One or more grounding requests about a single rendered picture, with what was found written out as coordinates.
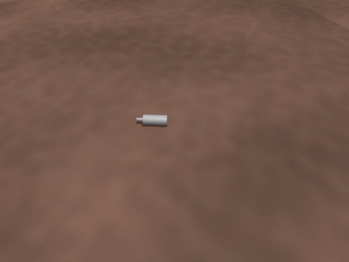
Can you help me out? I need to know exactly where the bottle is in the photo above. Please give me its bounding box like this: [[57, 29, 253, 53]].
[[136, 115, 167, 125]]

